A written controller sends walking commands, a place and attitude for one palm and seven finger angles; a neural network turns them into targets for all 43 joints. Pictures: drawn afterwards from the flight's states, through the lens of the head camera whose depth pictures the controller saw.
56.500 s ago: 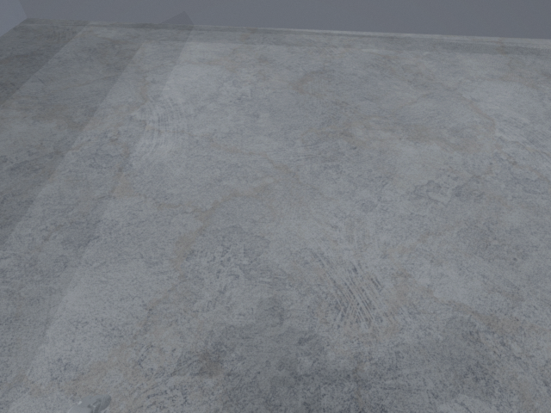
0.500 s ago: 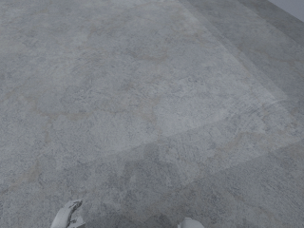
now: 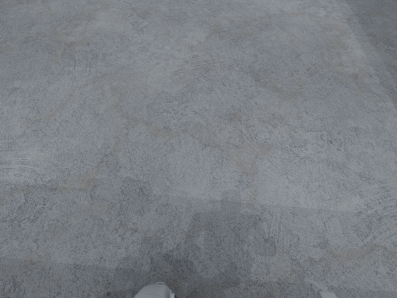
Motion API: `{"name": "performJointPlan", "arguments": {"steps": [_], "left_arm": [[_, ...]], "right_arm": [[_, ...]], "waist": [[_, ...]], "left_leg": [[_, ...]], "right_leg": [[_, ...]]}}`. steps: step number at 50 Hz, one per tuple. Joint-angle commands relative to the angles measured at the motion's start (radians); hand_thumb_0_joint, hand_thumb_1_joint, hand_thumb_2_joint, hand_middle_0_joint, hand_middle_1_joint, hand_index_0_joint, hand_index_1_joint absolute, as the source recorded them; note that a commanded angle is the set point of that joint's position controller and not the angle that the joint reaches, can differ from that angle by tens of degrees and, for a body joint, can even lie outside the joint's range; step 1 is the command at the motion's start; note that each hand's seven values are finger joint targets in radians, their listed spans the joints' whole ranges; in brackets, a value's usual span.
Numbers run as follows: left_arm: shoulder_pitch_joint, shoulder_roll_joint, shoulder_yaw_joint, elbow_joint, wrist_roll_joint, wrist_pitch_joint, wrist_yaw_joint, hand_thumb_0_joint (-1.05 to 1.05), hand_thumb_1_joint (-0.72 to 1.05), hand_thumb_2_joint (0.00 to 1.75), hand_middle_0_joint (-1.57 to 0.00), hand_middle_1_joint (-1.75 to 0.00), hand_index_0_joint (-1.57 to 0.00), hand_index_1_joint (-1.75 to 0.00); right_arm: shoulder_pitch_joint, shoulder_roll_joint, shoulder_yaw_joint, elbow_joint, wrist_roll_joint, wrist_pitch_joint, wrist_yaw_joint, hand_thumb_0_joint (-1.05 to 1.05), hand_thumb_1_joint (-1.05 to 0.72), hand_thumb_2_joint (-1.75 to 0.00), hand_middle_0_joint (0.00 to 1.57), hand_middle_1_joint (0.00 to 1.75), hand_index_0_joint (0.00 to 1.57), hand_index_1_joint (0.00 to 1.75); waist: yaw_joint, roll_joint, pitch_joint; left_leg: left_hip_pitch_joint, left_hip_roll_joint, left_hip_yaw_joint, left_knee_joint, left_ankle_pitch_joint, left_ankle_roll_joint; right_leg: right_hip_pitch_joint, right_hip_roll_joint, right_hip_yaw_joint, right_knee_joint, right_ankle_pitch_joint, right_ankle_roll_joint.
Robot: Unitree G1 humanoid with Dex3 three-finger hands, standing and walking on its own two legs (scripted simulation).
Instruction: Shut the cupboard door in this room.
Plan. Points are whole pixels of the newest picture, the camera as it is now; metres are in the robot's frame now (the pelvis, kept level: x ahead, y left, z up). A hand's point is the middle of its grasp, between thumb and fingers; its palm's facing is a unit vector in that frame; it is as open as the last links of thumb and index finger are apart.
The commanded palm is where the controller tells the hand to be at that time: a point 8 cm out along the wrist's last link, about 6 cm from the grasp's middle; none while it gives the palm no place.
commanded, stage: turn to face it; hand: left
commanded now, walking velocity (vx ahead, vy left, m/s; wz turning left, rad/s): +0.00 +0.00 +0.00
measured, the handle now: out of the picture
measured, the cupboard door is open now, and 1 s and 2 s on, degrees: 55 55 55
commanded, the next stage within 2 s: none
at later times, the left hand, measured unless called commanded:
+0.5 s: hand out of the picture +0.08 +0.16 -0.15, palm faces -0.08 -0.98 -0.20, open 7.4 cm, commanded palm none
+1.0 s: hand (141, 233) +0.26 +0.15 -0.13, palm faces -0.44 -0.86 -0.27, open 7.4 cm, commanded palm none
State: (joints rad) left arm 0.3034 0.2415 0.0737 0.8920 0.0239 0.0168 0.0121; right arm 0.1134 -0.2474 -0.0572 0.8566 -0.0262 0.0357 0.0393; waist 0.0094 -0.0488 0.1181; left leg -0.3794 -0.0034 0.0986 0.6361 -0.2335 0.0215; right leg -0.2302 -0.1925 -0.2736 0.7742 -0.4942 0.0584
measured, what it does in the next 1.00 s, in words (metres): steps on the spot, turning right: right foot, then left foot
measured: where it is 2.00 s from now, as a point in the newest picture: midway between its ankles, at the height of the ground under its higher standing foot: outside the picture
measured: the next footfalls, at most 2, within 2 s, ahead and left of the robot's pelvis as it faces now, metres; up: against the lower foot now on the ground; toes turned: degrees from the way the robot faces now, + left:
right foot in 0.36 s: +0.06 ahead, -0.13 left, +0.00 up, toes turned -9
left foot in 0.68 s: +0.13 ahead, +0.11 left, +0.00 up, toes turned -15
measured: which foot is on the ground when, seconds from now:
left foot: down 0.00-0.38, up 0.40-0.66, down 0.68-1.00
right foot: up 0.00-0.34, down 0.36-0.68, up 0.70-1.00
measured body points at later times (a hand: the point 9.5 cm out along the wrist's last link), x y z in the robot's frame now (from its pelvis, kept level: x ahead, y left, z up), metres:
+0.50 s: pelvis +0.04 -0.01 +0.01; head +0.07 -0.03 +0.46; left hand +0.09 +0.21 -0.13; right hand +0.08 -0.26 -0.14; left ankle +0.02 +0.10 -0.67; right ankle +0.03 -0.12 -0.72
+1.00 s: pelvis +0.04 +0.01 +0.02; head +0.08 -0.01 +0.47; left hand +0.28 +0.20 -0.11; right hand -0.03 -0.24 -0.12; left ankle +0.09 +0.12 -0.72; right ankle -0.02 -0.10 -0.68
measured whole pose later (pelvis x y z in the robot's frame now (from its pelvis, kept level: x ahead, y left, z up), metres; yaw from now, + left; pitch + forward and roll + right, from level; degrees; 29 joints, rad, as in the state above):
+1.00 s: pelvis +0.04 +0.01 +0.02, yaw -29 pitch +0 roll -1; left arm 0.12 0.28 0.10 0.85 0.03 0.08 -0.04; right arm 0.23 -0.21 -0.03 0.90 -0.04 0.02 -0.02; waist -0.01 0.02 0.08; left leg -0.22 0.14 0.20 0.53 -0.29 -0.02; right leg -0.38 -0.03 -0.06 0.81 -0.42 0.04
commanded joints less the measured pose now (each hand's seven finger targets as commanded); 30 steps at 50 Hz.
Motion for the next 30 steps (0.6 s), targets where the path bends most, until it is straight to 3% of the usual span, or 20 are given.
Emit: {"name": "performJointPlan", "arguments": {"steps": [1, 2, 3, 5, 7, 9, 13, 16, 17, 18, 19, 20, 21, 22, 25, 27, 28, 30], "left_arm": [[-0.097, 0.100, 0.011, -0.172, -0.007, 0.000, 0.022, 0.00, 0.90, 0.90, -0.20, -0.30, -0.20, -0.30], [-0.087, 0.082, 0.013, -0.139, -0.007, 0.002, 0.023, 0.00, 0.90, 0.90, -0.20, -0.30, -0.20, -0.30], [-0.065, 0.090, 0.011, -0.103, -0.006, 0.008, 0.018, 0.00, 0.90, 0.90, -0.20, -0.30, -0.20, -0.30], [0.001, 0.069, 0.004, -0.049, -0.002, 0.016, 0.006, 0.00, 0.90, 0.90, -0.20, -0.30, -0.20, -0.30], [0.035, 0.040, -0.008, -0.011, -0.001, 0.021, 0.002, 0.00, 0.90, 0.90, -0.20, -0.30, -0.20, -0.30], [0.034, 0.024, -0.017, 0.007, 0.000, 0.026, 0.002, 0.00, 0.90, 0.90, -0.20, -0.30, -0.20, -0.30], [0.021, 0.023, -0.009, 0.005, 0.003, 0.030, -0.010, 0.00, 0.90, 0.90, -0.20, -0.30, -0.20, -0.30], [0.068, 0.028, 0.004, 0.014, 0.004, 0.023, -0.015, 0.00, 0.90, 0.90, -0.20, -0.30, -0.20, -0.30], [0.088, 0.046, 0.011, 0.015, 0.006, 0.018, -0.015, 0.00, 0.90, 0.90, -0.20, -0.30, -0.20, -0.30], [0.079, 0.086, 0.019, 0.006, 0.011, 0.007, -0.011, 0.00, 0.90, 0.90, -0.20, -0.30, -0.20, -0.30], [0.059, 0.152, 0.030, 0.001, 0.015, -0.003, -0.007, 0.00, 0.90, 0.90, -0.20, -0.30, -0.20, -0.30], [0.077, 0.184, 0.035, -0.006, 0.007, -0.005, -0.004, 0.00, 0.90, 0.90, -0.20, -0.30, -0.20, -0.30], [0.062, 0.160, 0.040, -0.006, 0.008, -0.005, 0.006, 0.00, 0.90, 0.90, -0.20, -0.30, -0.20, -0.30], [0.044, 0.137, 0.043, 0.001, 0.007, -0.008, 0.014, 0.00, 0.90, 0.90, -0.20, -0.30, -0.20, -0.30], [0.015, 0.115, 0.045, -0.010, 0.003, -0.006, 0.020, 0.00, 0.90, 0.90, -0.20, -0.30, -0.20, -0.30], [0.015, 0.125, 0.050, -0.016, 0.006, -0.003, 0.019, 0.00, 0.90, 0.90, -0.20, -0.30, -0.20, -0.30], [0.011, 0.132, 0.053, -0.017, 0.008, -0.001, 0.018, 0.00, 0.90, 0.90, -0.20, -0.30, -0.20, -0.30], [-0.026, 0.142, 0.059, -0.023, 0.009, 0.006, 0.013, 0.00, 0.90, 0.90, -0.20, -0.30, -0.20, -0.30]], "right_arm": [[0.253, -0.258, -0.056, -0.008, 0.008, -0.019, -0.039, 0.00, -0.90, -0.90, 0.20, 0.30, 0.20, 0.30], [0.177, -0.220, -0.045, -0.031, 0.005, -0.026, -0.052, 0.00, -0.90, -0.90, 0.20, 0.30, 0.20, 0.30], [0.105, -0.179, -0.028, -0.048, 0.003, -0.026, -0.060, 0.00, -0.90, -0.90, 0.20, 0.30, 0.20, 0.30], [0.046, -0.126, -0.001, -0.047, 0.002, -0.033, -0.069, 0.00, -0.90, -0.90, 0.20, 0.30, 0.20, 0.30], [0.043, -0.108, 0.007, -0.027, 0.003, -0.039, -0.071, 0.00, -0.90, -0.90, 0.20, 0.30, 0.20, 0.30], [0.037, -0.099, 0.010, -0.007, 0.000, -0.038, -0.070, 0.00, -0.90, -0.90, 0.20, 0.30, 0.20, 0.30], [0.035, -0.116, -0.006, 0.017, 0.000, -0.020, -0.069, 0.00, -0.90, -0.90, 0.20, 0.30, 0.20, 0.30], [0.023, -0.122, -0.019, 0.019, 0.007, -0.010, -0.067, 0.00, -0.90, -0.90, 0.20, 0.30, 0.20, 0.30], [0.021, -0.112, -0.022, 0.017, 0.012, -0.008, -0.065, 0.00, -0.90, -0.90, 0.20, 0.30, 0.20, 0.30], [0.031, -0.081, -0.023, 0.007, 0.016, -0.006, -0.065, 0.00, -0.90, -0.90, 0.20, 0.30, 0.20, 0.30], [0.046, -0.027, -0.017, -0.009, 0.020, -0.004, -0.061, 0.00, -0.90, -0.90, 0.20, 0.30, 0.20, 0.30], [0.019, -0.026, -0.011, -0.025, 0.018, 0.004, -0.057, 0.00, -0.90, -0.90, 0.20, 0.30, 0.20, 0.30], [-0.007, -0.017, -0.013, -0.029, 0.014, 0.006, -0.060, 0.00, -0.90, -0.90, 0.20, 0.30, 0.20, 0.30], [-0.013, -0.028, -0.014, -0.023, 0.013, 0.000, -0.063, 0.00, -0.90, -0.90, 0.20, 0.30, 0.20, 0.30], [0.009, -0.027, -0.010, -0.009, 0.021, -0.013, -0.064, 0.00, -0.90, -0.90, 0.20, 0.30, 0.20, 0.30], [0.008, -0.008, -0.007, -0.010, 0.021, -0.014, -0.066, 0.00, -0.90, -0.90, 0.20, 0.30, 0.20, 0.30], [0.009, -0.002, -0.006, -0.013, 0.022, -0.015, -0.067, 0.00, -0.90, -0.90, 0.20, 0.30, 0.20, 0.30], [0.052, 0.002, -0.005, -0.006, 0.025, -0.019, -0.069, 0.00, -0.90, -0.90, 0.20, 0.30, 0.20, 0.30]], "waist": [[-0.113, 0.214, -0.296], [-0.089, 0.251, -0.264], [-0.063, 0.241, -0.227], [-0.016, 0.199, -0.183], [-0.001, 0.146, -0.170], [0.003, 0.143, -0.126], [-0.001, 0.186, -0.082], [0.024, 0.151, -0.086], [0.033, 0.094, -0.085], [0.025, -0.034, -0.067], [0.012, -0.209, -0.068], [0.040, -0.187, -0.069], [0.033, -0.170, -0.086], [0.029, -0.206, -0.101], [0.020, -0.113, -0.195], [0.029, -0.068, -0.211], [0.029, -0.075, -0.202], [0.011, -0.072, -0.197]], "left_leg": [[0.430, 0.414, -0.420, -0.209, 0.691, 0.246], [0.368, 0.368, -0.392, -0.222, 0.572, 0.221], [0.287, 0.335, -0.345, -0.247, 0.449, 0.198], [0.208, 0.275, -0.252, -0.287, 0.328, 0.158], [0.182, 0.254, -0.206, -0.320, 0.257, 0.143], [0.124, 0.262, -0.181, -0.359, 0.124, 0.139], [0.123, 0.297, -0.160, -0.339, 0.014, 0.140], [0.108, 0.276, -0.099, -0.229, 0.007, 0.096], [0.096, 0.239, -0.062, -0.159, -0.009, 0.063], [0.067, 0.156, -0.001, -0.038, -0.085, 0.012], [-0.028, 0.040, 0.065, 0.117, -0.255, -0.034], [-0.044, 0.012, 0.002, 0.293, -0.368, -0.041], [-0.122, 0.021, -0.074, 0.388, -0.336, -0.039], [-0.186, 0.028, -0.100, 0.440, -0.299, -0.044], [-0.173, 0.042, -0.111, 0.394, -0.243, -0.063], [-0.115, 0.029, -0.092, 0.270, -0.240, -0.072], [-0.086, 0.025, -0.092, 0.201, -0.237, -0.072], [0.001, 0.015, -0.086, 0.043, -0.195, -0.068]], "right_leg": [[-0.354, 0.055, 0.239, 0.439, -0.170, 0.004], [-0.354, 0.053, 0.251, 0.429, -0.116, 0.005], [-0.322, 0.052, 0.275, 0.424, -0.047, 0.005], [-0.255, 0.078, 0.278, 0.378, 0.047, 0.000], [-0.214, 0.100, 0.281, 0.285, 0.090, -0.005], [-0.149, 0.111, 0.273, 0.151, 0.095, -0.013], [-0.110, 0.150, 0.226, -0.023, 0.109, -0.018], [-0.036, 0.172, 0.212, -0.183, 0.269, -0.026], [-0.019, 0.157, 0.271, -0.255, 0.342, -0.041], [-0.046, 0.071, 0.436, -0.356, 0.421, -0.086], [-0.016, -0.091, 0.645, -0.454, 0.525, -0.172], [-0.048, -0.166, 0.725, -0.527, 0.521, -0.263], [0.020, -0.130, 0.725, -0.513, 0.543, -0.284], [0.085, -0.103, 0.710, -0.474, 0.639, -0.284], [0.198, -0.049, 0.589, -0.391, 0.784, -0.258], [0.186, -0.037, 0.583, -0.380, 0.775, -0.251], [0.158, -0.035, 0.599, -0.376, 0.757, -0.252], [0.106, -0.014, 0.607, -0.355, 0.702, -0.232]]}}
